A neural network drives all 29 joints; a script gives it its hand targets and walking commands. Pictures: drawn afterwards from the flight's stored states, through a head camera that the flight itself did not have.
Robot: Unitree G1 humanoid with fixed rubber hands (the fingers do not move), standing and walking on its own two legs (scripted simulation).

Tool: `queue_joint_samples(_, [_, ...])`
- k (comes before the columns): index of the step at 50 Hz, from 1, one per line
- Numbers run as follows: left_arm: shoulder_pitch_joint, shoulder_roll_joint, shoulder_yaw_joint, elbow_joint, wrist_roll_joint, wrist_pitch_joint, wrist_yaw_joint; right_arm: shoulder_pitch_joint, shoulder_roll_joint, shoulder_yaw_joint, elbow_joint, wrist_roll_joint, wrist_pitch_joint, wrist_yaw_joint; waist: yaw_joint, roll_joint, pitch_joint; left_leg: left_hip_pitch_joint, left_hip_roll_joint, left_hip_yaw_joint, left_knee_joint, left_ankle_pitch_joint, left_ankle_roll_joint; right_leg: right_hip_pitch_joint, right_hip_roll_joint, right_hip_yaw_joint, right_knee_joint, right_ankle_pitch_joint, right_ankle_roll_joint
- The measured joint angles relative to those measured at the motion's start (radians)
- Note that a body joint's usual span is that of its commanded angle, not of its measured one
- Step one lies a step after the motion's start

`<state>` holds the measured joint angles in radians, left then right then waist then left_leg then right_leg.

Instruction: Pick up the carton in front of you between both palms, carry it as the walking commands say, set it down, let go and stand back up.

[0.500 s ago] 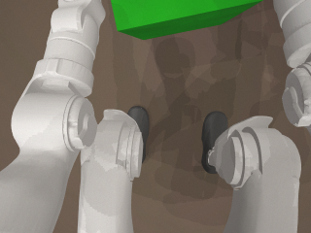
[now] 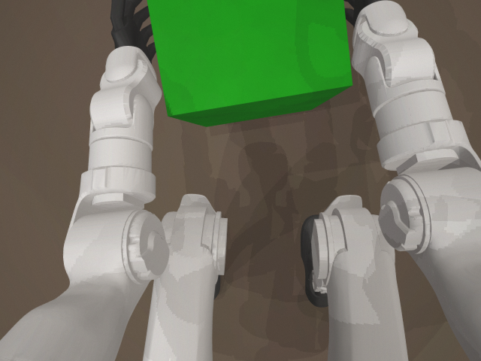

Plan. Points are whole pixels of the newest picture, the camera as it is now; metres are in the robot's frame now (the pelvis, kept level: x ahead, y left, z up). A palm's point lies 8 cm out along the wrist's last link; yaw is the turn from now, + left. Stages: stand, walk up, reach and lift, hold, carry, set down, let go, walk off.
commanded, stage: reach and lift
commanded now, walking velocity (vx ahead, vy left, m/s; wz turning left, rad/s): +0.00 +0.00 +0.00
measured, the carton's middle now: (248, 45) +0.55 +0.02 -0.18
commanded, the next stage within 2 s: none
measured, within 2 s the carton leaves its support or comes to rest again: neither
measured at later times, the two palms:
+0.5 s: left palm (47, 29) +0.48 +0.16 +0.06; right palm out of the picture +0.51 -0.14 +0.06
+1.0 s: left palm out of the picture +0.44 +0.15 +0.22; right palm out of the picture +0.45 -0.15 +0.22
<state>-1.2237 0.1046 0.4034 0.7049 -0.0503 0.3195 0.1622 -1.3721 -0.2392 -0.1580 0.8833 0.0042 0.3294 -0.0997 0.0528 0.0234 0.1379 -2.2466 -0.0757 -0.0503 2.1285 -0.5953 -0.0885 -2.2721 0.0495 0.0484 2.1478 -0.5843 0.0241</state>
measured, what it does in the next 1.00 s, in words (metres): rises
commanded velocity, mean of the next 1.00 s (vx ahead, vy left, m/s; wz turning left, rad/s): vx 0.00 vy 0.00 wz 0.00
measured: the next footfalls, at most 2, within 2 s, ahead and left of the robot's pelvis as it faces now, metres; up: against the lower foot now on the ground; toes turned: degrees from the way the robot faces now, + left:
none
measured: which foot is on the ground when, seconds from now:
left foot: down 0.00-1.00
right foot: down 0.00-1.00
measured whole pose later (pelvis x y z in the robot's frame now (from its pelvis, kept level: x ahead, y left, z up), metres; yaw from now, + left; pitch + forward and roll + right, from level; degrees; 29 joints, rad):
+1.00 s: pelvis +0.04 +0.00 +0.25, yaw -2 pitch +32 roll +1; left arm -0.67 -0.11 0.46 0.56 0.23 0.39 0.02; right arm -0.70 0.09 -0.40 0.61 -0.25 0.39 -0.02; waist 0.03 -0.01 -0.23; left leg -1.37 -0.04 -0.06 1.28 -0.45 -0.04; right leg -1.39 0.04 0.06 1.28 -0.45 0.02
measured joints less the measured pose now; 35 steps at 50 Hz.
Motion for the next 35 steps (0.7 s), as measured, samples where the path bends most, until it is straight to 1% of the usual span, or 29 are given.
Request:
queue_joint_samples(2, [0.030, -0.027, 0.038, -0.002, 0.048, 0.010, -0.020, 0.029, 0.033, -0.057, 0.000, -0.047, 0.011, 0.014, -0.007, -0.005, -0.066, 0.015, 0.007, 0.002, -0.039, 0.012, 0.009, 0.016, 0.005, 0.003, -0.044, 0.014, 0.005])
queue_joint_samples(4, [0.040, -0.056, 0.088, 0.011, 0.113, 0.021, -0.040, 0.048, 0.059, -0.121, 0.015, -0.102, 0.018, 0.033, -0.009, -0.013, -0.121, 0.035, 0.016, 0.006, -0.083, 0.026, 0.019, 0.036, 0.012, 0.007, -0.092, 0.032, 0.008])
queue_joint_samples(8, [0.042, -0.102, 0.173, 0.034, 0.239, 0.044, -0.074, 0.068, 0.092, -0.226, 0.043, -0.206, 0.032, 0.070, -0.005, -0.032, -0.192, 0.082, 0.030, 0.014, -0.175, 0.058, 0.030, 0.079, 0.021, 0.016, -0.187, 0.071, 0.011])
queue_joint_samples(10, [0.046, -0.114, 0.195, 0.030, 0.279, 0.054, -0.085, 0.075, 0.105, -0.257, 0.043, -0.241, 0.038, 0.081, -0.002, -0.038, -0.211, 0.103, 0.032, 0.015, -0.217, 0.075, 0.031, 0.099, 0.022, 0.018, -0.229, 0.087, 0.010])
queue_joint_samples(12, [0.053, -0.121, 0.206, 0.018, 0.302, 0.063, -0.095, 0.083, 0.119, -0.279, 0.035, -0.267, 0.042, 0.087, 0.000, -0.042, -0.223, 0.121, 0.031, 0.013, -0.254, 0.090, 0.031, 0.119, 0.022, 0.018, -0.265, 0.100, 0.010])
queue_joint_samples(15, [0.069, -0.124, 0.209, -0.011, 0.311, 0.076, -0.108, 0.097, 0.141, -0.298, 0.008, -0.289, 0.048, 0.092, -0.001, -0.042, -0.233, 0.145, 0.027, 0.008, -0.300, 0.107, 0.029, 0.146, 0.019, 0.016, -0.309, 0.113, 0.008])
queue_joint_samples(18, [0.092, -0.126, 0.197, -0.047, 0.302, 0.088, -0.114, 0.122, 0.161, -0.300, -0.035, -0.292, 0.057, 0.093, -0.005, -0.040, -0.242, 0.168, 0.023, 0.003, -0.337, 0.117, 0.027, 0.172, 0.013, 0.012, -0.345, 0.119, 0.004])
queue_joint_samples(26, [0.201, -0.151, 0.138, -0.142, 0.270, 0.111, -0.114, 0.258, 0.203, -0.261, -0.181, -0.253, 0.095, 0.092, -0.017, -0.025, -0.290, 0.264, 0.022, -0.006, -0.424, 0.112, 0.031, 0.274, 0.004, 0.005, -0.436, 0.109, 0.002])
queue_joint_samples(30, [0.269, -0.168, 0.117, -0.156, 0.265, 0.113, -0.114, 0.341, 0.223, -0.250, -0.220, -0.238, 0.105, 0.090, -0.017, -0.024, -0.324, 0.345, 0.028, -0.003, -0.479, 0.102, 0.036, 0.354, 0.005, 0.008, -0.492, 0.102, 0.003])
queue_joint_samples(35, [0.351, -0.184, 0.098, -0.148, 0.263, 0.103, -0.116, 0.436, 0.251, -0.247, -0.234, -0.237, 0.098, 0.087, -0.013, -0.029, -0.358, 0.469, 0.035, 0.002, -0.564, 0.098, 0.042, 0.476, 0.006, 0.014, -0.574, 0.100, 0.001])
